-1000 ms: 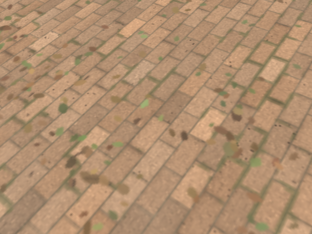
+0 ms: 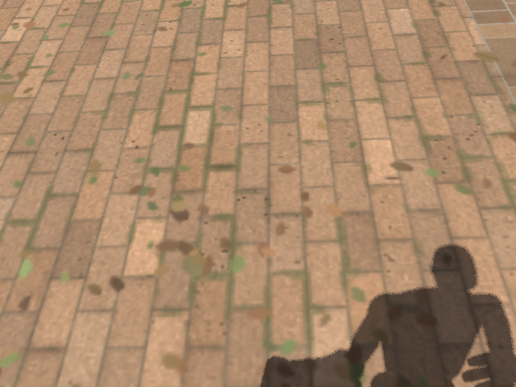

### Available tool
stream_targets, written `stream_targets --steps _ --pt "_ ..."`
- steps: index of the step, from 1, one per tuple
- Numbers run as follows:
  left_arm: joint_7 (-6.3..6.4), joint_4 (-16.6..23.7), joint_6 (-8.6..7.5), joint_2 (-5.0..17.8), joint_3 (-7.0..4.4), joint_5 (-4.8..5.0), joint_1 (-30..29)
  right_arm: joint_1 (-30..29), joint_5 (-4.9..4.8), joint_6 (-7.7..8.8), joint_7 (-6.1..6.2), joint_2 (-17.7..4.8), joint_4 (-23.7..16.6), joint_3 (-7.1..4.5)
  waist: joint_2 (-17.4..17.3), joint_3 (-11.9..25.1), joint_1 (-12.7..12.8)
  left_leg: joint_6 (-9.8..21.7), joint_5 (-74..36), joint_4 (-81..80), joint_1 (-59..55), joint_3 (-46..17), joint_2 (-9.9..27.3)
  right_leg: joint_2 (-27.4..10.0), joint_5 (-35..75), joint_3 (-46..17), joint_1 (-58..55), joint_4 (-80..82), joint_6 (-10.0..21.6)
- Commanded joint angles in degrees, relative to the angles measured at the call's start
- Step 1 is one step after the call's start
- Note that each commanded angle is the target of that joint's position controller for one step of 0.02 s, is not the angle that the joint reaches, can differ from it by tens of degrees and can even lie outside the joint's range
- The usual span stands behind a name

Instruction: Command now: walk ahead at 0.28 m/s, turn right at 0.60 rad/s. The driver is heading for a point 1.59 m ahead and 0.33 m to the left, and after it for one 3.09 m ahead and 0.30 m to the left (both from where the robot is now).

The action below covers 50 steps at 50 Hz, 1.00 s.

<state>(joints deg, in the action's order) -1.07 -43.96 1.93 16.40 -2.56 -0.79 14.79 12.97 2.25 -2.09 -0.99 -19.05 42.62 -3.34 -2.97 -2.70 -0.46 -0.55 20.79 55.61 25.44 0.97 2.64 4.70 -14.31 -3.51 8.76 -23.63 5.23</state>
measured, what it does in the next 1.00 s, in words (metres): walks ahead: left foot, then right foot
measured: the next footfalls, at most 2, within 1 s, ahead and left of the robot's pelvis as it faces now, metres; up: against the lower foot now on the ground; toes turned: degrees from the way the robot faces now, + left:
left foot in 0.38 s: +0.31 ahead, +0.11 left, +0.00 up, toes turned -5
right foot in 0.90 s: +0.61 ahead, -0.10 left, +0.00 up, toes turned -9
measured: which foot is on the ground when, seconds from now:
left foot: up 0.00-0.36, down 0.38-0.92, up 0.94-1.00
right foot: down 0.00-0.40, up 0.42-0.88, down 0.90-1.00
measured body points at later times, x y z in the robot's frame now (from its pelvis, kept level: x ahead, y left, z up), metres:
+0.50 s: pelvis +0.22 +0.04 -0.01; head +0.25 +0.05 +0.44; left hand +0.26 +0.31 -0.15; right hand +0.33 -0.24 -0.11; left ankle +0.27 +0.11 -0.74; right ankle +0.08 -0.07 -0.66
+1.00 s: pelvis +0.50 -0.02 -0.02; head +0.54 -0.03 +0.43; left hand +0.68 +0.21 -0.13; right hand +0.46 -0.27 -0.16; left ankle +0.36 +0.11 -0.65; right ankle +0.57 -0.09 -0.74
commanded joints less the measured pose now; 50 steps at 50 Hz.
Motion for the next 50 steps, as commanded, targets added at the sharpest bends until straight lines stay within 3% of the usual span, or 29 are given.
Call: stream_targets --steps 1,7,13,16,18,19,20,21,22,23,24,26,29,32,35,39,42,44,45,46,47,48,49,50 --pt "0.37 1.59 -2.25 9.15 -2.17 0.18 2.41 -2.70 0.61 1.61 -0.85 -5.09 -3.40 -1.34 8.13 -0.74 1.45 -0.81 -6.34 0.79 12.35 -1.93 0.75 -12.58 -7.52 -18.58 -7.04 15.22 7.60" --pt "0.59 -1.83 -4.10 8.40 -1.89 0.01 8.97 -8.29 0.19 2.29 -1.08 -3.35 -4.01 -0.83 9.06 -2.40 4.24 -2.34 -11.21 -8.83 15.60 -0.87 1.07 -13.17 -3.17 -18.16 -9.04 16.42 8.61" --pt "1.25 -4.83 -5.36 8.98 -1.77 -0.31 12.96 -14.78 -0.37 3.55 -1.60 -2.19 -6.45 -0.13 8.46 -4.02 6.12 -0.30 -11.79 -17.95 12.80 0.07 -0.09 -14.94 8.68 -17.25 -10.09 13.30 8.45" --pt "1.71 -5.60 -5.79 9.47 -1.77 -0.31 11.82 -12.15 -0.69 4.04 -1.31 -2.53 -6.65 -0.16 8.95 -3.45 3.64 2.22 -9.94 -21.46 3.97 0.88 -1.47 -15.91 19.23 -16.47 -8.03 10.91 6.47" --pt "1.73 -5.89 -5.98 10.17 -1.77 -0.18 9.55 -2.82 -0.92 4.38 -0.14 -3.32 -3.72 -0.89 7.42 0.08 -1.52 4.22 -9.44 -26.13 -11.75 2.66 -4.90 -13.68 35.09 -13.29 -4.26 1.91 4.06" --pt "1.48 -6.18 -6.23 9.31 -1.44 -0.05 9.62 5.37 -0.56 4.92 0.76 -5.27 -1.17 -1.73 3.97 5.27 -5.18 5.72 -9.43 -28.30 -23.98 0.85 -3.44 -10.08 37.07 -9.58 -0.40 -10.11 2.70" --pt "1.21 -4.41 -6.57 5.58 -0.29 0.78 10.34 14.60 0.62 5.42 1.65 -10.23 -0.49 -2.79 -3.61 13.77 -8.47 9.47 6.59 -32.67 -38.07 -17.02 10.49 -5.21 22.45 -5.62 10.33 -28.58 0.57" --pt "1.25 -4.00 -6.55 3.28 -0.05 0.71 13.78 16.51 0.54 5.24 1.23 -14.01 1.13 -3.42 -13.37 14.84 -5.78 13.75 12.23 -41.83 -41.18 -42.19 21.19 3.77 -14.84 -2.89 23.18 -41.37 -0.77" --pt "1.32 -4.70 -6.20 6.73 -0.76 -1.00 11.01 12.08 -0.86 4.96 0.74 -9.17 1.38 -2.44 -4.93 6.71 -3.25 13.68 15.41 -43.46 -33.30 -42.08 19.51 -0.05 -11.72 -6.26 26.91 -46.24 0.51" --pt "0.67 -4.76 -6.16 6.70 -0.84 -1.04 8.46 6.74 -1.29 5.08 0.45 -5.50 0.44 -1.62 -0.81 1.38 -1.24 13.11 11.72 -43.40 -26.61 -32.92 17.38 -2.97 -6.37 -5.03 26.61 -45.55 0.87" --pt "0.15 -4.66 -6.11 5.68 -0.51 -1.00 6.60 3.99 -1.07 5.44 0.26 -3.22 0.16 -0.96 0.48 -0.19 -0.33 12.15 3.90 -44.46 -22.68 -26.08 14.33 -5.07 -3.23 -3.60 25.27 -43.26 0.75" --pt "-0.52 -5.40 -5.15 4.54 -0.18 -1.70 6.62 3.50 -1.12 6.33 0.30 -1.21 1.25 -0.09 -1.79 -0.15 1.20 10.98 -8.73 -45.79 -19.72 -17.69 10.20 -7.06 -0.92 -1.05 22.82 -40.77 -0.47" --pt "-1.15 -4.94 -4.41 3.15 0.25 -1.78 3.94 7.28 -1.86 7.65 -0.02 -1.68 3.99 -0.12 -1.77 -0.23 1.55 11.85 -22.16 -46.78 -20.33 -12.24 9.07 -7.91 1.39 1.49 25.49 -39.19 -1.90" --pt "-1.51 -2.39 -4.19 2.29 0.77 -1.90 -4.17 10.56 -2.06 7.67 -0.02 -0.99 6.23 0.20 -1.13 -1.85 0.31 11.78 -29.54 -48.04 -21.83 -7.88 7.35 -8.94 6.49 4.30 30.68 -33.48 -3.30" --pt "-1.83 0.01 -4.49 0.38 1.83 -1.48 -11.94 12.67 -2.09 7.65 0.08 -0.64 8.08 0.51 -0.92 -2.57 -1.15 10.66 -35.52 -47.72 -21.39 -4.00 5.15 -8.02 12.34 6.95 28.35 -21.51 -4.06" --pt "-1.61 1.78 -4.75 0.45 2.33 -0.98 -18.03 15.59 -1.80 7.63 0.68 -1.94 10.44 0.48 -1.07 -2.84 -2.48 10.03 -39.96 -47.35 -24.93 -4.06 7.40 -6.09 15.72 8.37 23.36 -10.78 -2.60" --pt "-0.83 1.05 -5.12 2.28 1.59 -1.12 -15.04 14.31 -1.41 7.23 1.31 -2.69 11.42 0.42 -1.52 -0.98 0.11 9.23 -53.89 -40.91 -30.52 -3.59 9.30 -3.98 10.19 8.05 18.30 -7.75 0.17" --pt "0.13 -3.16 -5.84 4.46 0.36 -1.30 -2.63 13.29 -1.17 6.61 1.47 -3.41 11.80 0.32 -1.27 5.79 5.37 7.81 -61.91 -25.75 -30.61 -2.01 7.92 -1.04 7.83 8.76 4.19 -3.54 2.80" --pt "0.82 -5.56 -6.34 6.78 -0.60 -2.24 6.14 13.25 -1.49 6.51 1.39 -2.97 11.26 0.59 0.02 10.79 8.83 7.13 -51.00 -13.36 -22.06 -0.88 6.34 -5.96 7.23 4.00 -9.57 -2.91 4.98" --pt "1.62 -6.09 -6.31 12.29 -2.06 -3.53 12.89 15.96 -2.41 6.65 1.04 1.71 8.88 1.73 9.63 18.71 8.56 5.57 -22.56 6.69 -7.05 2.55 0.50 -22.67 2.31 -17.24 -24.28 -2.41 9.46" --pt "1.18 -6.53 -5.35 12.14 -2.45 -1.53 11.44 19.95 -2.87 6.27 1.04 1.07 9.97 1.09 15.08 22.90 6.20 4.90 9.91 20.64 5.82 -1.24 -7.66 -29.83 1.32 -38.67 -28.74 5.30 15.88" --pt "0.86 -5.70 -5.12 8.58 -1.92 0.05 5.10 14.65 -1.73 5.96 1.43 -2.76 9.42 0.16 6.70 12.61 4.51 5.73 4.91 21.13 10.43 -4.87 -3.06 -26.57 -1.77 -29.38 -20.67 6.82 13.42" --pt "0.71 -5.05 -5.58 4.99 -1.02 0.11 0.67 10.91 -1.80 6.33 1.05 -1.43 8.65 0.42 5.43 5.93 3.40 5.87 0.40 18.15 9.72 -4.89 -1.01 -24.12 0.71 -21.33 -11.89 9.45 11.67" --pt "0.69 -5.37 -6.14 2.85 -0.49 -0.36 -1.13 9.95 -1.91 6.13 0.84 -0.24 8.88 0.50 4.17 2.20 1.58 5.80 -1.79 14.57 7.25 -4.81 0.81 -21.38 4.47 -15.44 -5.57 11.85 9.10"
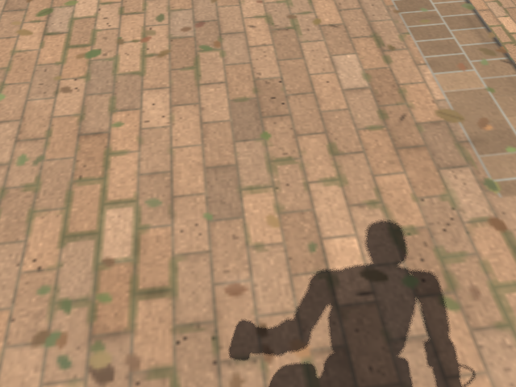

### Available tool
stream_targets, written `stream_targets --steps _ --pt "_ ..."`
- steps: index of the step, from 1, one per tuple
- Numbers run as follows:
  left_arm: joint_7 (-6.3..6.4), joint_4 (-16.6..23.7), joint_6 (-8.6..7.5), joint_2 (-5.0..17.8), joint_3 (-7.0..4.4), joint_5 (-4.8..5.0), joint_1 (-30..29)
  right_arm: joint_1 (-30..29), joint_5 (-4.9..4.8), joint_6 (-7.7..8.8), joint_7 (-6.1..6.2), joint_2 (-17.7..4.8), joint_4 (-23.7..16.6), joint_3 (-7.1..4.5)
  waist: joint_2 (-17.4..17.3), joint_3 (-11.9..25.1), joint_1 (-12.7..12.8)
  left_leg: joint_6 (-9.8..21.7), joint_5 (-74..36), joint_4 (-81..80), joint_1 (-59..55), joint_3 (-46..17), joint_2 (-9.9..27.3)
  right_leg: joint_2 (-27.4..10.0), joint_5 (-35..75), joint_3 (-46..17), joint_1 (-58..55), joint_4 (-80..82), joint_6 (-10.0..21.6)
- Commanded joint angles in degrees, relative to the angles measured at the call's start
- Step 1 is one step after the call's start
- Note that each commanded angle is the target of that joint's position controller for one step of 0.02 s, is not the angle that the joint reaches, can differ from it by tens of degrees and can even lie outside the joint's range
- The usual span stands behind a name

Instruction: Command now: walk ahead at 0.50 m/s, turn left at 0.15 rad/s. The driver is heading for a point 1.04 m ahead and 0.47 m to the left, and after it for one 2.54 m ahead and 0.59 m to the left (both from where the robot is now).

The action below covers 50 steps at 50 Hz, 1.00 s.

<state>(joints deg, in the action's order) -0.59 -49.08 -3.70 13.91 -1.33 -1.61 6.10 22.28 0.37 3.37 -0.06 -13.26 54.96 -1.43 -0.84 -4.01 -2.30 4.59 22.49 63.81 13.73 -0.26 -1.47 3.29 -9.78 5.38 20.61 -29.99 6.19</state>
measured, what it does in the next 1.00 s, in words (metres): walks ahead, turning left: left foot, then right foot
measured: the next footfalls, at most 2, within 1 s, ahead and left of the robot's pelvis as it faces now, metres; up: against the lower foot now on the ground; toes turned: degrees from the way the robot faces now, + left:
left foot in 0.46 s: +0.38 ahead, +0.12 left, +0.00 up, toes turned +17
right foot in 0.98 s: +0.73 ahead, +0.08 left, +0.00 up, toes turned +33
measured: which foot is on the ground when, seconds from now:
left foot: up 0.00-0.44, down 0.46-0.98, up 1.00-1.00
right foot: down 0.00-0.44, up 0.46-0.96, down 0.98-1.00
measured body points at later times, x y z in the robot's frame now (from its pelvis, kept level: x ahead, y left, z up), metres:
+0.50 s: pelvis +0.27 +0.04 -0.01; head +0.30 +0.06 +0.44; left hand +0.19 +0.28 -0.16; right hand +0.49 -0.15 -0.12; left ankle +0.34 +0.10 -0.73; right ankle +0.10 -0.07 -0.66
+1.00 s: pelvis +0.55 +0.10 -0.01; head +0.58 +0.12 +0.44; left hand +0.63 +0.41 -0.09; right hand +0.66 -0.17 -0.14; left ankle +0.35 +0.10 -0.71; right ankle +0.70 +0.06 -0.73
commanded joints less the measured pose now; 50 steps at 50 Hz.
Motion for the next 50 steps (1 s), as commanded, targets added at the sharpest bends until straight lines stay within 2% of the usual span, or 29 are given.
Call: stream_targets --steps 1,2,3,6,11,15,17,20,21,22,23,24,25,26,27,28,29,30,33,38,43,45,46,47,48,49,50 --pt "0.50 -1.07 -1.10 4.33 -1.39 0.47 7.62 0.63 0.83 -0.10 -0.41 -5.70 -3.31 -1.50 2.81 1.89 2.07 0.17 -4.49 3.62 16.40 -3.82 5.97 -17.92 3.32 -19.83 -13.23 19.54 6.21" --pt "0.65 -1.73 -1.63 3.78 -1.20 0.36 7.89 2.03 1.34 -0.97 -0.90 -4.49 -2.51 -1.28 3.37 1.84 1.06 -0.38 -5.50 2.65 14.16 -3.60 6.16 -16.76 4.89 -16.59 -11.07 20.83 5.07" --pt "0.61 -2.34 -2.34 4.06 -1.27 0.44 9.12 2.01 1.44 -1.59 -1.27 -3.93 -2.52 -1.29 3.53 2.03 0.76 -0.71 -6.37 2.28 13.74 -3.30 6.04 -16.51 7.18 -14.85 -10.45 21.67 4.87" --pt "0.62 -3.65 -3.32 5.47 -1.71 0.75 11.18 -3.10 1.24 -2.53 -1.97 -3.81 -4.33 -1.57 3.48 0.35 0.64 -1.65 -11.96 -0.51 19.55 -2.71 7.04 -15.64 9.44 -8.92 -11.48 24.27 4.06" --pt "0.95 -5.08 -3.11 4.92 -1.32 0.81 14.28 -13.40 0.88 -2.18 -2.45 -2.76 -8.01 -1.08 3.42 -1.47 2.59 -2.59 -22.09 -13.43 23.82 0.57 6.37 -13.27 17.93 -0.74 -14.83 23.84 1.46" --pt "1.82 -6.95 -2.70 5.46 -1.20 0.73 18.72 -20.92 1.22 -1.97 -2.80 -1.76 -10.97 -0.17 3.52 -2.01 5.15 -1.24 -23.73 -23.68 23.49 5.50 4.98 -14.89 26.12 2.62 -21.64 21.52 0.72" --pt "2.28 -7.72 -2.16 5.91 -1.22 0.45 20.01 -22.33 1.40 -1.82 -2.88 -2.07 -11.97 -0.15 3.86 -1.81 5.22 0.35 -20.31 -26.56 22.84 7.20 3.64 -16.12 32.91 3.90 -26.00 18.49 0.42" --pt "3.02 -7.54 -1.29 7.99 -1.70 0.08 18.42 -17.20 1.73 -1.92 -2.42 -3.62 -10.98 -0.92 6.33 1.92 1.86 4.09 -11.51 -27.98 14.77 9.96 -1.10 -17.35 55.90 6.46 -29.39 7.03 -0.23" --pt "3.05 -7.14 -0.77 8.85 -2.00 -0.12 17.70 -12.48 1.82 -1.78 -2.25 -4.73 -9.63 -1.54 6.63 4.64 -0.27 5.62 -8.94 -29.08 9.67 10.03 -2.86 -17.64 58.87 6.95 -29.06 -0.82 0.00" --pt "2.91 -6.56 -0.30 9.51 -2.25 -0.08 17.13 -5.43 2.11 -1.37 -2.01 -6.35 -7.47 -2.51 6.03 8.52 -3.35 7.43 -8.94 -32.83 0.65 8.76 -4.08 -17.32 53.85 7.40 -25.56 -11.79 -0.25" --pt "2.59 -4.97 -0.37 9.11 -2.17 0.22 15.73 3.29 2.85 -1.18 -1.28 -10.41 -5.26 -4.20 1.78 13.24 -7.68 10.82 -6.45 -36.98 -13.16 -1.00 2.15 -15.52 37.53 8.00 -14.13 -28.36 -1.69" --pt "1.04 -1.23 -0.90 2.32 -0.99 0.69 18.48 1.87 2.53 -1.67 -0.56 -16.98 -6.08 -6.05 -12.66 17.06 -2.88 20.63 -9.75 -39.55 -31.36 -31.91 19.79 -2.82 -17.94 6.07 13.36 -50.20 -5.06" --pt "0.79 0.52 -1.72 7.29 -2.00 0.23 11.11 3.01 0.38 -2.32 -0.64 -16.08 -6.05 -6.03 -3.77 17.99 -5.57 21.74 -9.08 -45.99 -31.98 -40.81 20.59 -1.77 -18.91 -7.10 21.44 -54.94 -4.68" --pt "0.53 2.26 -2.65 6.70 -1.73 0.86 7.75 -1.10 0.13 -2.43 -0.19 -14.24 -6.05 -5.59 -1.81 9.39 -3.53 19.47 -11.77 -47.86 -24.91 -32.11 19.87 -5.61 -12.32 -8.41 24.62 -51.37 -4.32" --pt "0.61 1.99 -3.12 6.79 -1.70 0.99 8.28 -3.74 0.10 -2.29 -0.18 -10.88 -6.24 -4.87 2.23 5.02 -0.99 16.82 -17.92 -49.24 -17.25 -26.95 17.61 -7.49 -8.65 -7.76 21.50 -45.80 -4.50" --pt "0.75 1.61 -2.58 6.52 -1.81 0.38 8.67 -6.00 0.04 -1.90 -0.03 -9.22 -6.54 -4.41 3.63 2.58 1.28 14.72 -23.91 -49.84 -11.64 -22.31 14.62 -8.63 -7.98 -7.73 18.04 -41.87 -5.16" --pt "0.69 1.65 -1.38 5.97 -1.66 -0.59 9.96 -7.20 -0.25 -1.43 0.15 -7.92 -6.67 -3.94 2.90 2.79 2.99 13.69 -28.04 -50.49 -7.98 -18.77 12.23 -9.14 -7.78 -7.79 14.23 -39.13 -6.23" --pt "0.49 1.75 -0.22 5.31 -1.63 -1.11 10.47 -7.02 -0.37 -0.81 0.08 -7.79 -6.68 -3.76 2.27 3.48 3.69 13.29 -30.78 -50.67 -6.40 -16.92 10.90 -9.20 -7.97 -7.57 12.26 -37.07 -7.06" --pt "-0.02 3.79 1.54 4.07 -1.37 -1.32 7.32 -4.26 -0.46 0.27 -0.05 -10.17 -6.03 -4.33 0.57 3.10 3.65 12.33 -34.22 -51.38 -4.00 -14.17 8.07 -9.02 -4.47 -5.67 13.24 -30.59 -8.98" --pt "-0.45 8.32 1.65 4.24 -0.97 -0.82 -4.42 1.63 -0.35 -0.25 0.01 -10.45 -5.57 -4.50 -2.30 1.87 -0.82 8.81 -32.87 -50.60 -7.56 -15.28 6.16 -7.81 6.26 -5.21 17.45 -16.97 -9.80" --pt "-0.73 11.83 0.76 4.88 -0.32 -0.15 -12.05 5.51 0.51 -0.62 0.61 -11.09 -5.60 -4.62 -3.30 1.74 -3.63 8.24 -37.31 -46.60 -14.22 -18.86 7.73 -5.05 7.44 -5.60 17.38 -7.57 -8.49" --pt "-0.65 12.23 0.22 6.03 -0.47 0.05 -10.56 4.04 0.75 -0.57 1.08 -11.91 -6.39 -4.83 -3.96 1.88 -2.01 6.87 -38.73 -44.40 -14.12 -20.71 8.60 -4.22 5.47 -6.69 12.13 -3.20 -7.26" --pt "-0.44 11.45 -0.07 6.96 -0.77 0.19 -7.09 1.82 0.82 -0.48 1.17 -12.59 -7.12 -4.99 -4.34 2.55 0.08 5.62 -41.13 -42.41 -11.96 -20.79 8.38 -3.26 3.36 -6.69 5.89 -0.80 -6.36" --pt "0.04 9.76 -0.42 8.42 -1.39 0.27 -1.42 0.06 0.86 -0.22 0.95 -13.28 -7.73 -5.13 -4.16 4.94 2.58 4.41 -46.05 -37.62 -9.89 -20.69 7.28 -1.60 1.16 -6.13 -2.58 0.51 -5.34" --pt "0.71 7.77 -1.17 10.04 -2.12 0.01 6.43 -1.03 0.36 0.23 0.40 -13.17 -7.90 -5.05 -1.28 9.03 6.75 3.04 -45.89 -27.54 -6.83 -18.28 3.97 -2.61 2.73 -6.66 -13.67 4.35 -3.81" --pt "1.77 7.34 -1.63 13.99 -3.10 -1.27 15.29 -0.52 -0.38 0.80 -0.19 -9.41 -9.50 -3.98 4.19 17.29 9.77 1.73 -31.97 -12.55 -0.01 -14.58 0.45 -14.37 -8.44 -18.13 -27.00 6.12 -1.11" --pt "2.09 7.98 -0.89 18.54 -4.06 -2.25 15.25 5.88 -1.93 0.58 -0.05 -4.05 -11.23 -2.92 16.77 22.40 5.64 0.10 9.56 2.18 17.18 -7.78 -8.30 -29.53 -11.79 -43.69 -38.39 11.73 4.81"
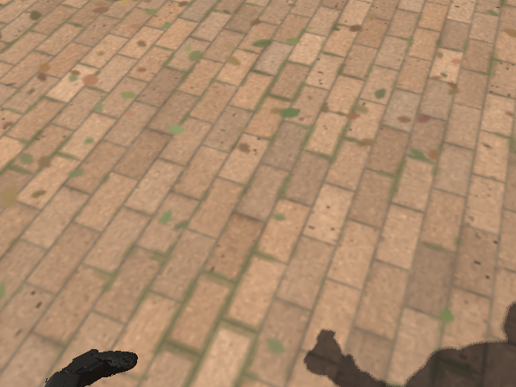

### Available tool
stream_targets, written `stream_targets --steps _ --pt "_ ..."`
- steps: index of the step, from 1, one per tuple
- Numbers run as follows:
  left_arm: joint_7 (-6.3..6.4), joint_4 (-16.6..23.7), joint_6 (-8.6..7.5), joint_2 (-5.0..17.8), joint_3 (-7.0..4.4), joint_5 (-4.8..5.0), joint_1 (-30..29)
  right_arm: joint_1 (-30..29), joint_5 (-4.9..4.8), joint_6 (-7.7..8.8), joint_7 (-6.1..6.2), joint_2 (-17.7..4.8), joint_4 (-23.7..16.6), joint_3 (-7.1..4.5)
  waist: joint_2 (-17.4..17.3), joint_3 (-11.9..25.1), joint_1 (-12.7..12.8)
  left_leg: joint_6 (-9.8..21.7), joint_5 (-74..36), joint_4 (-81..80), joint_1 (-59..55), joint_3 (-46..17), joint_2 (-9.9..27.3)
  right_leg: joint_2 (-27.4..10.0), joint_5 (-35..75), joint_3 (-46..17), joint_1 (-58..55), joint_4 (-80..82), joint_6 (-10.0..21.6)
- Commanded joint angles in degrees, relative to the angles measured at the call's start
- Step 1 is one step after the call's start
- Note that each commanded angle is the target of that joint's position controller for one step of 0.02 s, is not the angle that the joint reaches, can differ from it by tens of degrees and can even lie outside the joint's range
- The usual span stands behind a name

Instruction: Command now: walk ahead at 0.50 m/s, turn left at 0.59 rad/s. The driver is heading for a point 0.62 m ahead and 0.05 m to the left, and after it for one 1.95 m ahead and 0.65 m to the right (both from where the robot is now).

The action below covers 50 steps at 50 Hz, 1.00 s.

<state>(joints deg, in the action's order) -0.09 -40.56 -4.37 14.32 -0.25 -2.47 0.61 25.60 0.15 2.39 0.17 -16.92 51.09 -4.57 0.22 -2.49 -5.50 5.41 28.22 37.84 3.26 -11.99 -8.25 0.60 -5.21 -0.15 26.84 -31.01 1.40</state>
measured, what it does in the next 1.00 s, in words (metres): walks ahead: left foot, then right foot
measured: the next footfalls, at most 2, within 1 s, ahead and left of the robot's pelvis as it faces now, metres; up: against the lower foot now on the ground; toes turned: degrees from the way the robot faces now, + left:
left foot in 0.50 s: +0.36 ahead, +0.16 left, +0.00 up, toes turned +22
right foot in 1.00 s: +0.60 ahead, +0.10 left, +0.00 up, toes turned +11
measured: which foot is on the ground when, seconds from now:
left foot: up 0.00-0.48, down 0.50-1.00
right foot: down 0.00-0.52, up 0.54-0.98, down 1.00-1.00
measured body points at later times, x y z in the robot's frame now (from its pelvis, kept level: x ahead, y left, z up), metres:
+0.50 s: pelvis +0.24 +0.04 +0.00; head +0.28 +0.06 +0.45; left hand +0.14 +0.29 -0.14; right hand +0.53 -0.11 -0.08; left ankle +0.32 +0.14 -0.72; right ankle +0.11 -0.11 -0.71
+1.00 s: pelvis +0.46 +0.13 +0.01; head +0.49 +0.13 +0.46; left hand +0.49 +0.39 -0.12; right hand +0.57 -0.11 -0.13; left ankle +0.33 +0.14 -0.72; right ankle +0.56 +0.09 -0.72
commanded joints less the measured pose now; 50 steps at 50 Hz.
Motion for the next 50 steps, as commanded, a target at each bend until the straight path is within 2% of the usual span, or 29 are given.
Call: stream_targets --steps 1,2,3,5,7,10,13,16,20,22,23,24,25,26,27,28,29,30,31,32,34,36,40,43,45,48,49,50 --pt "1.24 -0.48 0.64 14.72 -5.04 -0.20 17.87 3.14 0.34 0.68 0.23 -5.60 -6.04 -0.28 10.83 17.55 7.14 -0.18 2.19 34.43 32.94 4.55 3.42 -26.44 -23.08 -44.30 -39.31 14.44 11.44" --pt "1.05 0.39 0.79 9.00 -3.76 0.36 14.03 -0.72 1.02 0.21 -0.06 -6.47 -5.62 -0.56 3.88 9.28 6.73 -0.42 -3.70 34.63 33.29 5.15 6.16 -23.56 -23.38 -34.66 -31.26 15.53 10.17" --pt "0.79 0.16 0.66 6.17 -3.05 0.44 11.85 -3.56 1.10 0.05 -0.59 -5.51 -5.95 -0.37 1.35 4.63 6.34 -0.95 -7.36 32.18 32.21 5.97 7.99 -20.13 -16.70 -25.61 -25.26 16.90 8.80" --pt "0.90 -1.22 -0.01 5.34 -2.72 0.53 12.73 -4.68 1.98 -1.07 -1.72 -4.40 -6.34 -0.33 5.70 2.21 5.28 -1.97 -9.29 29.40 29.73 7.05 10.14 -15.98 -5.77 -14.69 -20.05 18.80 6.69" --pt "0.44 -2.50 -1.21 5.69 -2.96 1.15 14.74 -5.72 1.96 -2.06 -2.46 -3.32 -7.20 -0.06 6.13 2.58 4.87 -2.35 -10.70 29.10 29.82 7.86 10.46 -15.60 2.39 -9.86 -19.49 19.65 7.05" --pt "0.11 -3.58 -1.94 6.37 -3.47 1.48 16.21 -11.17 2.03 -2.59 -3.34 -2.49 -9.61 0.34 5.37 1.49 5.07 -3.19 -15.25 26.85 34.89 8.40 11.78 -16.17 5.66 -4.47 -20.70 22.03 8.02" --pt "0.04 -4.72 -1.76 6.42 -3.66 1.29 17.77 -16.96 1.88 -2.50 -3.94 -1.70 -11.83 0.89 4.97 -0.10 5.95 -3.99 -20.86 19.63 37.21 10.00 12.29 -15.03 7.98 1.22 -21.65 22.88 7.68" --pt "0.05 -5.47 -1.66 7.27 -3.97 1.33 18.73 -22.52 1.73 -2.08 -4.67 -0.41 -13.75 1.77 4.92 -1.08 7.09 -3.40 -26.29 8.82 33.57 12.96 12.30 -14.23 9.36 6.31 -21.64 22.57 6.49" --pt "0.57 -6.99 -0.76 9.25 -4.58 1.31 21.93 -27.32 2.24 -2.10 -5.06 -1.10 -15.94 1.87 4.84 -2.14 8.37 -0.87 -21.55 0.61 30.45 17.07 10.99 -16.27 14.51 9.37 -26.66 19.91 5.25" --pt "0.89 -7.72 0.16 10.66 -4.86 1.19 22.86 -26.54 2.64 -2.15 -4.66 -1.82 -16.15 1.50 5.39 -0.88 7.59 1.23 -15.52 -1.90 26.72 19.13 8.21 -16.78 28.89 11.63 -29.92 13.50 4.48" --pt "1.04 -7.98 0.68 11.59 -5.02 1.16 23.16 -23.56 2.81 -2.02 -4.30 -2.47 -15.46 1.09 5.70 1.39 6.16 2.54 -12.70 -3.07 22.59 19.96 5.95 -16.79 37.75 12.74 -31.02 6.94 4.19" --pt "1.12 -7.89 1.26 12.12 -5.03 1.33 23.00 -16.81 3.03 -1.55 -3.77 -3.43 -13.50 0.40 4.80 5.43 3.13 4.09 -12.50 -5.91 14.54 20.26 3.34 -16.22 41.23 14.03 -29.70 -3.47 3.71" --pt "1.09 -6.96 1.52 11.63 -4.75 1.22 22.58 -6.39 3.50 -1.09 -2.89 -5.83 -10.09 -0.88 1.34 11.55 -1.34 6.22 -13.12 -8.85 0.08 16.58 3.93 -14.80 32.58 15.04 -21.62 -18.13 1.97" --pt "0.25 -2.98 1.29 5.50 -3.20 1.71 24.41 -2.86 3.44 -1.07 -1.93 -12.70 -10.10 -2.67 -10.80 18.48 -0.37 12.09 -4.08 -11.40 -18.54 -9.12 21.43 -9.31 -4.51 14.86 0.45 -37.75 -1.16" --pt "-0.24 -0.17 0.90 7.31 -3.65 0.98 20.01 -2.17 1.29 -1.63 -1.34 -15.10 -11.72 -3.16 -11.91 22.41 -1.15 16.77 -9.89 -21.04 -22.83 -33.19 29.60 -0.69 -26.93 4.92 13.17 -48.91 -2.96" --pt "-0.41 0.67 0.79 8.52 -3.86 0.99 14.32 -2.83 0.93 -1.97 -0.72 -13.08 -10.22 -2.71 -4.73 14.28 -1.59 14.98 -17.46 -21.02 -18.96 -21.88 27.43 -4.35 -20.72 0.09 18.53 -49.27 -2.12" --pt "-0.54 0.02 0.20 6.89 -3.12 1.72 14.97 -5.67 0.70 -1.64 -0.29 -9.37 -9.53 -1.71 -3.03 8.06 1.08 13.15 -25.71 -20.86 -10.45 -13.65 25.43 -6.61 -15.45 0.33 16.29 -44.60 -1.63" --pt "-0.58 -1.67 0.29 6.18 -2.93 1.64 17.00 -8.43 0.86 -1.08 -0.17 -6.21 -9.31 -0.67 -1.04 5.10 4.05 10.12 -32.29 -21.73 -3.80 -7.42 22.24 -8.34 -13.76 0.18 11.62 -39.04 -1.35" --pt "-0.71 -2.84 1.23 5.87 -2.85 0.78 19.33 -10.56 0.60 -0.45 -0.15 -4.40 -9.16 0.12 -1.58 4.00 6.42 8.39 -36.12 -22.93 1.01 -2.99 19.89 -9.03 -13.31 0.00 7.16 -36.08 -1.51" --pt "-0.99 -4.33 2.31 5.66 -2.79 0.27 21.72 -11.32 0.63 0.31 -0.37 -3.43 -9.08 0.59 -2.69 4.70 7.35 7.52 -38.34 -24.08 3.60 -0.11 18.79 -9.01 -12.40 0.21 3.47 -35.02 -1.60" --pt "-1.41 -5.40 3.40 5.20 -3.02 0.75 22.67 -10.16 0.49 1.64 -0.65 -3.77 -7.63 0.73 -2.30 3.75 8.24 7.06 -51.92 -24.85 5.28 4.12 18.37 -7.58 -10.51 0.86 2.17 -33.77 -1.90" --pt "-1.45 -5.70 3.76 4.46 -3.10 1.22 21.15 -8.95 0.75 2.17 -0.62 -4.38 -6.38 0.72 -2.43 2.49 8.00 5.56 -60.01 -24.92 5.13 8.37 18.04 -6.20 -7.44 0.52 3.48 -31.21 -1.92" --pt "-1.28 -4.83 3.76 3.57 -2.97 1.46 15.71 -9.06 0.79 2.05 0.23 -3.06 -5.11 1.58 -4.52 0.67 6.54 2.24 -61.48 -24.97 3.15 15.01 16.94 -3.57 0.09 -0.15 4.89 -20.96 -1.28" --pt "-1.42 -3.58 3.58 2.56 -2.38 0.95 11.33 -8.02 0.46 1.71 1.29 -2.89 -4.07 1.83 -4.68 0.76 4.60 1.94 -63.07 -23.13 -0.49 17.32 17.58 -2.54 3.62 2.99 3.52 -12.26 -0.51" --pt "-1.50 -3.12 3.47 2.52 -2.27 0.58 10.96 -6.74 0.47 1.21 1.97 -3.46 -3.10 1.67 -4.82 1.33 4.02 1.86 -65.72 -19.89 -4.11 17.63 18.60 -1.41 1.74 4.43 2.68 -8.67 0.43" --pt "-1.32 -3.81 3.23 3.97 -2.88 0.29 15.75 -7.70 0.45 0.29 2.81 -5.24 -2.81 0.92 -5.61 2.86 5.82 1.64 -74.99 -9.71 -6.33 17.53 19.82 1.89 -6.21 6.24 -2.13 -4.73 3.28" --pt "-1.08 -4.63 2.86 4.65 -3.28 0.33 19.36 -8.51 0.53 -0.02 2.91 -5.72 -3.03 0.68 -5.14 4.45 7.35 1.34 -73.76 -3.08 -5.92 17.77 19.46 2.87 -6.22 5.95 -5.76 -1.58 4.58" --pt "-0.77 -5.62 2.15 5.46 -3.78 0.09 24.45 -10.30 0.26 -0.25 2.83 -6.40 -3.56 0.39 -2.89 6.53 10.88 -0.22 -65.26 7.78 -2.63 19.61 17.30 2.05 3.56 3.81 -12.64 6.12 6.34"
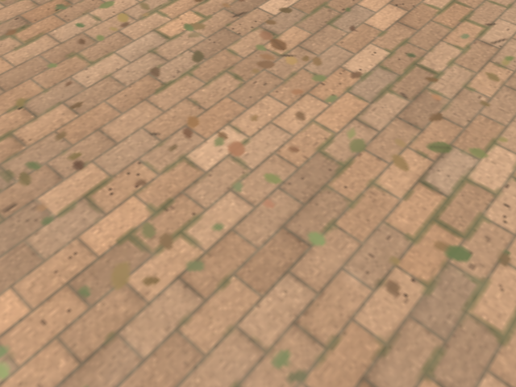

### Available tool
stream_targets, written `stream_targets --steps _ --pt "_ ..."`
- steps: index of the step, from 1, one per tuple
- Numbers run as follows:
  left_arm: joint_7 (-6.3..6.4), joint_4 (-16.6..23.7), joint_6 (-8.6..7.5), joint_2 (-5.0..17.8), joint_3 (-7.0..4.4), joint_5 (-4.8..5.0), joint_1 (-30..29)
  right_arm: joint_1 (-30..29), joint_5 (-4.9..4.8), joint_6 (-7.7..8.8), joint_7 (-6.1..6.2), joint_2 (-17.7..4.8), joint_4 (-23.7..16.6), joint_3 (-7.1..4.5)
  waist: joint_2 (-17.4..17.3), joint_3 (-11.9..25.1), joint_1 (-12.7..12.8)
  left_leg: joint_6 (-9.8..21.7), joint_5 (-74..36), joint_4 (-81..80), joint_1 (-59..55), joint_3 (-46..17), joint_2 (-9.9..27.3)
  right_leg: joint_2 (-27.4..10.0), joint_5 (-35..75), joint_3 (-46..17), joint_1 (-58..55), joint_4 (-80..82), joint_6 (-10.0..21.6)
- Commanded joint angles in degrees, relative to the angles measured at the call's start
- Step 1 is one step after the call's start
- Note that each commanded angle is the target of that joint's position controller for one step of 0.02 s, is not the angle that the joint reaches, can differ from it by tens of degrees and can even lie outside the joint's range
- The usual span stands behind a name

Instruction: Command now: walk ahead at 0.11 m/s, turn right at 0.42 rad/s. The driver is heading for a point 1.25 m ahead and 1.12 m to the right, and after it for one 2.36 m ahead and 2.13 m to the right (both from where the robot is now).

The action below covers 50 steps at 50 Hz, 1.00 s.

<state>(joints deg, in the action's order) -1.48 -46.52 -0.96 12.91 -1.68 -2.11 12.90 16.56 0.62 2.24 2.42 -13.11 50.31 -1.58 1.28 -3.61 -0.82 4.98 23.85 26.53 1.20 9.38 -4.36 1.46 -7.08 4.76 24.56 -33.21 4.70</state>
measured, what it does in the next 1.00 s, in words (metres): steps on the spot, turning right: left foot, then right foot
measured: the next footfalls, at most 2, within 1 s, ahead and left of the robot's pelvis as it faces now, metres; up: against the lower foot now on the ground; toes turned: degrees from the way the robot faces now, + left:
left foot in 0.50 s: +0.13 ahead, +0.12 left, +0.00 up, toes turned -23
right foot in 0.98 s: +0.01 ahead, -0.05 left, +0.00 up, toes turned -37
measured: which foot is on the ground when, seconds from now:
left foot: down 0.00-0.02, up 0.04-0.48, down 0.50-0.98, up 1.00-1.00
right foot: down 0.00-0.52, up 0.54-0.96, down 0.98-1.00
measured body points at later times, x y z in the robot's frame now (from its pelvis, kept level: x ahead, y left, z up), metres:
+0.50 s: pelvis +0.05 +0.03 +0.01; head +0.09 +0.03 +0.46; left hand +0.23 +0.28 -0.11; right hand +0.10 -0.26 -0.10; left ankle +0.09 +0.14 -0.72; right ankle +0.10 -0.06 -0.73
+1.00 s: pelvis +0.04 +0.04 +0.00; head +0.06 +0.01 +0.45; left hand +0.32 +0.17 -0.10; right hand -0.05 -0.25 -0.12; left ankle +0.09 +0.14 -0.72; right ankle -0.02 -0.03 -0.73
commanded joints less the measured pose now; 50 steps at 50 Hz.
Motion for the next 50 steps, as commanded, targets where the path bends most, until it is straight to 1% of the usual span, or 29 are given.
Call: stream_targets --steps 1,2,3,4,5,6,7,8,10,15,18,21,23,24,25,26,27,28,29,30,32,33,37,42,46,47,48,49,50 --pt "1.24 0.65 -1.70 12.80 -3.89 -0.30 15.75 -1.28 -0.27 0.19 0.40 -8.98 -5.16 -2.25 3.65 12.18 7.55 -2.19 -34.42 37.12 11.26 0.10 7.54 -10.49 34.32 -15.97 -21.84 7.32 7.67" --pt "1.76 1.17 -0.65 17.27 -5.25 1.58 13.06 3.45 -0.85 -0.44 -0.34 -4.43 -6.89 -1.49 14.69 18.63 2.10 -4.68 11.70 53.47 27.30 -5.52 -4.34 -23.50 59.48 -36.28 -32.46 7.25 20.18" --pt "1.43 2.29 -0.01 15.47 -5.25 3.77 11.23 3.60 1.41 -1.14 -0.63 -5.68 -5.54 -1.04 4.50 19.58 3.12 -4.82 9.81 54.76 27.94 -13.32 0.98 -23.16 48.44 -33.53 -28.32 9.81 20.89" --pt "1.67 3.32 0.68 12.07 -4.50 3.14 6.82 0.19 1.00 -1.46 -0.73 -6.61 -5.86 -1.39 1.10 11.62 2.54 -5.22 6.72 53.97 29.86 -13.26 2.60 -20.33 34.57 -29.61 -20.88 12.08 19.35" --pt "1.85 3.70 1.55 8.68 -3.41 2.36 3.51 -2.10 0.92 -1.63 -0.60 -7.22 -6.19 -1.67 -2.58 5.41 1.06 -5.53 4.31 48.51 30.38 -12.74 4.38 -16.68 24.47 -26.01 -13.88 14.90 15.88" --pt "2.03 3.87 1.87 7.73 -3.09 2.26 2.21 -3.58 1.29 -2.23 -0.58 -7.49 -7.15 -1.79 -1.66 3.34 0.41 -6.05 2.14 43.69 29.58 -12.65 5.41 -13.52 19.65 -23.56 -10.65 16.23 13.34" --pt "2.05 3.97 2.00 7.90 -3.17 1.87 1.66 -2.27 1.71 -3.11 -0.68 -6.68 -6.75 -1.58 0.12 3.88 -0.08 -6.58 0.39 41.81 27.27 -11.66 4.83 -11.19 17.98 -21.55 -8.73 16.60 12.06" --pt "1.83 3.87 1.90 8.71 -3.41 1.61 2.05 -1.27 1.69 -3.77 -0.74 -5.95 -6.55 -1.40 1.02 5.16 -0.20 -7.00 -0.53 40.03 26.09 -11.26 4.25 -10.09 18.12 -20.71 -8.44 16.39 11.33" --pt "1.55 3.87 1.63 10.45 -4.05 1.42 2.55 -0.88 1.06 -4.18 -0.72 -5.21 -6.75 -1.15 1.87 7.08 -0.03 -7.69 -1.03 35.13 25.85 -11.14 4.05 -9.05 16.63 -20.68 -9.46 16.05 10.39" --pt "1.62 4.73 2.81 11.82 -4.87 1.10 2.75 -6.10 0.66 -4.71 -0.23 -6.19 -8.76 -1.33 5.15 7.36 2.60 -8.36 -2.57 26.07 27.47 -12.33 4.26 -8.11 -4.21 -26.28 -10.77 17.83 8.51" --pt "1.50 5.20 3.35 12.13 -5.23 0.72 2.33 -7.53 0.28 -4.26 -0.06 -6.30 -9.59 -1.27 5.84 6.63 3.32 -7.92 -1.96 21.41 26.14 -12.81 3.40 -7.99 -7.86 -29.64 -10.76 17.59 7.93" --pt "1.19 5.60 3.62 12.26 -5.47 0.50 1.28 -6.31 -0.37 -3.35 0.23 -6.60 -9.91 -1.18 6.60 7.07 3.03 -6.63 -0.17 15.68 22.15 -12.97 1.80 -8.06 -2.72 -32.73 -11.17 15.99 7.36" --pt "0.97 5.85 3.81 12.12 -5.53 0.73 -0.20 -3.25 -0.80 -2.64 0.48 -6.71 -9.58 -1.14 7.05 7.31 1.64 -5.18 -0.43 8.27 17.04 -12.87 0.59 -7.51 1.03 -34.59 -10.46 14.66 6.03" --pt "0.96 6.01 3.93 11.90 -5.48 1.18 -1.48 -0.72 -0.78 -2.23 0.72 -6.58 -9.05 -1.13 6.54 7.18 -0.04 -4.42 -3.72 1.05 12.49 -12.57 0.33 -6.24 0.13 -34.39 -8.62 13.43 4.31" --pt "1.15 6.35 3.87 10.98 -5.19 1.82 -2.14 1.49 -0.38 -1.77 1.12 -7.84 -8.59 -1.48 4.59 6.82 -1.23 -3.48 -6.78 -7.80 6.89 -14.39 2.76 -3.61 -5.47 -32.80 -4.83 11.25 1.35" --pt "1.32 6.71 3.66 7.13 -4.27 2.22 0.85 0.04 0.60 -1.66 1.59 -12.78 -9.54 -2.42 -6.07 6.83 1.26 -0.54 -1.16 -15.13 3.32 -26.63 15.23 2.40 -18.41 -25.37 0.54 1.30 -2.27" --pt "1.80 7.38 3.32 8.14 -4.70 1.88 0.18 -5.69 1.24 -2.01 1.27 -16.96 -11.72 -3.24 -15.46 2.84 1.75 5.51 -7.75 -17.51 8.04 -39.87 26.10 11.03 -24.55 -11.71 9.28 -11.12 -4.20" --pt "1.81 6.49 3.25 12.20 -5.62 -0.11 -0.03 -5.27 1.54 -2.19 0.91 -13.72 -11.59 -2.71 -8.47 2.98 2.09 8.06 -18.94 -13.97 10.97 -35.12 26.25 5.52 -23.88 -12.29 6.52 -21.83 -4.83" --pt "1.40 5.36 3.39 11.90 -5.88 0.11 1.44 -7.21 0.95 -2.13 0.69 -10.24 -12.12 -1.70 -5.91 3.45 3.66 7.22 -25.20 -11.93 11.58 -29.10 22.72 5.25 -21.31 -12.09 5.07 -26.17 -4.91" --pt "1.07 4.39 3.86 11.22 -5.77 0.24 3.04 -8.81 0.81 -2.14 0.49 -9.01 -12.56 -1.34 -5.83 3.33 4.56 5.66 -29.36 -10.64 11.07 -23.24 19.19 5.02 -18.62 -11.42 4.89 -30.27 -5.42" --pt "0.04 3.79 4.73 10.66 -5.46 0.56 4.10 -8.73 0.84 -2.14 0.58 -8.65 -13.27 -1.24 -9.58 4.49 3.94 5.01 -36.24 -8.62 7.10 -17.29 16.30 4.43 -16.72 -9.45 7.04 -35.21 -6.82" --pt "-0.25 4.19 4.96 10.45 -5.24 0.87 2.75 -7.18 0.95 -2.23 0.45 -8.67 -13.09 -1.33 -9.39 4.54 2.82 5.20 -38.02 -8.03 5.36 -15.91 16.08 3.98 -16.38 -8.61 7.99 -34.90 -7.51" --pt "-0.86 6.26 5.46 9.13 -4.28 1.27 -2.57 -0.98 0.84 -2.28 0.39 -10.32 -11.45 -2.35 -9.93 4.74 -1.05 6.75 -41.09 -6.45 -2.70 -15.24 18.59 2.12 -17.19 -7.22 10.55 -27.70 -8.99" --pt "-1.39 7.99 5.72 7.71 -3.23 1.74 -4.86 -1.72 1.13 -2.17 -0.64 -11.74 -11.17 -3.20 -11.21 5.15 -1.43 6.79 -39.90 -5.35 0.45 -11.74 20.35 0.02 -19.12 -3.71 1.96 -15.96 -7.42" --pt "-1.27 9.10 5.29 7.95 -3.01 2.26 -4.50 -2.51 1.03 -2.48 -1.48 -13.20 -10.68 -3.90 -12.59 5.97 -0.99 5.58 -39.41 -2.32 3.34 -9.75 21.32 0.47 -18.73 -0.60 -5.53 -6.36 -4.95" --pt "-1.19 9.03 5.02 7.77 -2.97 2.12 -3.53 -3.03 0.69 -2.66 -1.56 -13.48 -10.58 -4.04 -12.00 6.18 -0.05 4.53 -37.85 -0.37 4.35 -8.87 21.22 0.75 -16.15 -0.08 -8.16 -1.66 -4.17" --pt "-0.89 8.56 4.50 7.60 -2.93 1.62 -1.69 -3.73 0.14 -2.92 -1.56 -13.47 -10.44 -4.11 -10.20 6.53 1.67 2.29 -33.54 3.26 7.07 -6.86 20.39 1.32 -9.87 0.11 -12.91 6.16 -3.24" --pt "-0.24 8.04 3.70 9.40 -3.31 0.78 0.04 -1.77 0.21 -3.12 -1.65 -12.70 -9.78 -4.04 -4.46 7.30 2.60 -1.25 -24.76 9.98 12.52 -4.14 18.57 -0.41 -3.74 -5.19 -19.40 13.60 -2.24" --pt "0.45 8.76 2.75 15.95 -4.45 0.24 0.90 0.60 1.24 -3.69 -1.96 -8.07 -11.41 -2.96 12.02 7.60 0.87 -5.53 4.70 25.26 26.62 0.62 12.04 -16.38 9.58 -26.42 -27.04 17.02 1.12"
Over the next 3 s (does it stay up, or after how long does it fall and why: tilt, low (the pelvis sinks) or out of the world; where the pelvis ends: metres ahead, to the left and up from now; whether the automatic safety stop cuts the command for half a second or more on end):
stays up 0.08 0.01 0.01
